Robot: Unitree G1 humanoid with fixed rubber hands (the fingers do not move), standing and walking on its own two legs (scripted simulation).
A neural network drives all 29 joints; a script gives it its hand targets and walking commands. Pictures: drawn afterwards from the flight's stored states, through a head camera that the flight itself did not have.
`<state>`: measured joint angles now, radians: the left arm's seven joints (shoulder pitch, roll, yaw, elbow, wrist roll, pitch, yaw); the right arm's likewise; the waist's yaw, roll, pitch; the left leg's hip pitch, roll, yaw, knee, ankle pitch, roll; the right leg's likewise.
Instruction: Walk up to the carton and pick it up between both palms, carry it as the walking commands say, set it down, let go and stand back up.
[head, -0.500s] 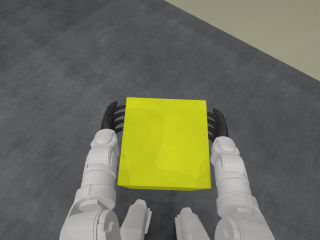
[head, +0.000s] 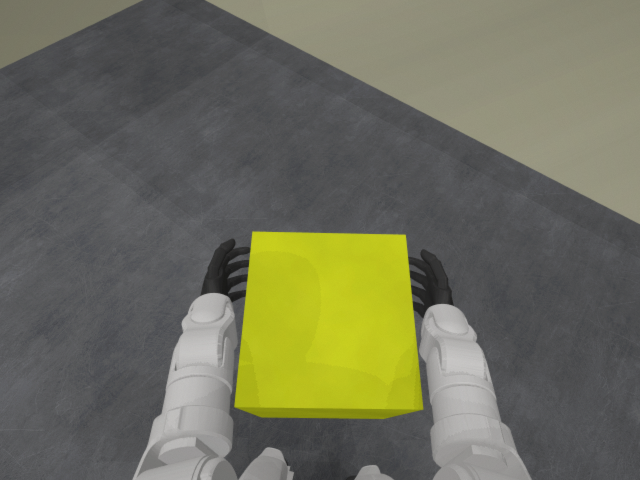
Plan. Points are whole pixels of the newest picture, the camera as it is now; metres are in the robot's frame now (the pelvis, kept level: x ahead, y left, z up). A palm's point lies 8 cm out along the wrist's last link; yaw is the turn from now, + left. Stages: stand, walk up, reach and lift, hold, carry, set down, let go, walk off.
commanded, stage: reach and lift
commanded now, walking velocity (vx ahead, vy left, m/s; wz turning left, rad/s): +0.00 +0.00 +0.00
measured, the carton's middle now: (325, 336) +0.33 +0.02 -0.10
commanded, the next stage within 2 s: none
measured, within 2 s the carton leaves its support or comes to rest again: neither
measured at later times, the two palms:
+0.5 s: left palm (213, 287) +0.33 +0.16 +0.04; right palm (461, 305) +0.34 -0.13 +0.03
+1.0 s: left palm (192, 276) +0.31 +0.16 +0.11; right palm (481, 295) +0.32 -0.13 +0.10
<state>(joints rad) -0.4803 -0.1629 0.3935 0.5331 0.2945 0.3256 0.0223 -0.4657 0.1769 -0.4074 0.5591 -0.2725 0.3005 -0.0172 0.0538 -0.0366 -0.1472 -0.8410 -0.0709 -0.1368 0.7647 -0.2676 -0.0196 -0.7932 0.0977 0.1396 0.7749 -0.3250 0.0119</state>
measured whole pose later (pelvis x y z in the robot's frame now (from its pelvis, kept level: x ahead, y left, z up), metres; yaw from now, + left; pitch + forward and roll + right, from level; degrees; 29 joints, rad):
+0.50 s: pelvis +0.02 +0.00 +0.03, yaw +0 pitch +9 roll +0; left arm -0.36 -0.18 0.32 0.46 0.29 0.43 0.03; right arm -0.33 0.17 -0.32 0.46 -0.28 0.41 -0.01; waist 0.05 -0.01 -0.12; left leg -0.47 -0.06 -0.13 0.51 -0.19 -0.01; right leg -0.42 0.07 0.15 0.52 -0.25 0.00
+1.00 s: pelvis +0.01 +0.00 +0.04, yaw +1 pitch -6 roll +0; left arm -0.43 -0.20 0.35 0.40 0.34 0.68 0.02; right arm -0.39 0.17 -0.34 0.41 -0.33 0.65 0.02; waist 0.06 0.00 -0.02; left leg -0.14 -0.05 -0.14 0.41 -0.17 -0.01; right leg -0.09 0.06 0.13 0.42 -0.22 -0.01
